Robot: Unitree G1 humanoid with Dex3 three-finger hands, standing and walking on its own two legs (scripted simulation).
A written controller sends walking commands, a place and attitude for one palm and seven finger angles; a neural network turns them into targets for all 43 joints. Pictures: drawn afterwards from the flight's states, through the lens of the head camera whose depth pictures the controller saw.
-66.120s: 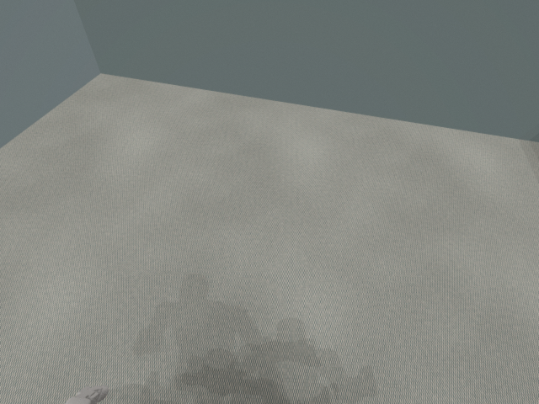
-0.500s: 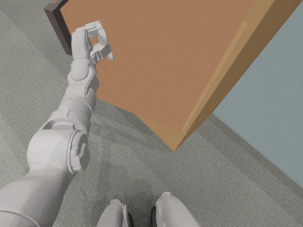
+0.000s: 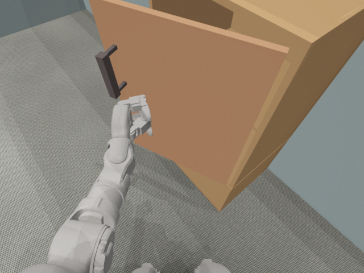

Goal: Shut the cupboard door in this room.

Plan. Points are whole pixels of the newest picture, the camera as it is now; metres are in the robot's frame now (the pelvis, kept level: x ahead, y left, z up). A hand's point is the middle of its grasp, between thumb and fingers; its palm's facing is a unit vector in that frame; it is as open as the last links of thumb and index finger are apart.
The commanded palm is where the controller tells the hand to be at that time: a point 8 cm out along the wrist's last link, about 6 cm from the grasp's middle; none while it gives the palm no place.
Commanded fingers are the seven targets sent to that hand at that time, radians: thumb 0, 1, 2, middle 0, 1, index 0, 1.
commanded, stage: pull the fist back off the door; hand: left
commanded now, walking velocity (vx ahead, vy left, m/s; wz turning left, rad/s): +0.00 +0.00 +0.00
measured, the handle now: (114, 72) +0.60 +0.16 +0.07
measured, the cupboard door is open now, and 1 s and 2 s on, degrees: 23 23 23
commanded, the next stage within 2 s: draw the hand back to the body in 0.20 s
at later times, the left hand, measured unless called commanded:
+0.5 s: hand (133, 124) +0.41 +0.09 +0.10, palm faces +0.06 -1.00 -0.01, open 3.1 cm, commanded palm +0.36 +0.14 +0.10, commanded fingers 0.00 0.90 0.90 -1.30 -1.50 -1.30 -1.50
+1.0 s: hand (61, 168) +0.28 +0.19 +0.15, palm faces +0.07 -0.98 -0.18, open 3.1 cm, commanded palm +0.25 +0.24 +0.17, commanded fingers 0.00 0.90 0.90 -0.89 -1.05 -0.89 -1.05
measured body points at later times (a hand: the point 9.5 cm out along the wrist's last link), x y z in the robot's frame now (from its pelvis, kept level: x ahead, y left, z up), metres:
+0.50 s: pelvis +0.00 +0.01 +0.01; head +0.05 +0.00 +0.45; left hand +0.40 +0.15 +0.10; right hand +0.07 -0.23 -0.12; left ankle +0.00 +0.10 -0.69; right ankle +0.01 -0.06 -0.69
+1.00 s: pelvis +0.01 +0.03 +0.04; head +0.00 +0.02 +0.49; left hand +0.27 +0.24 +0.16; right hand +0.21 -0.18 -0.02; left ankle +0.00 +0.10 -0.69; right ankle +0.01 -0.06 -0.69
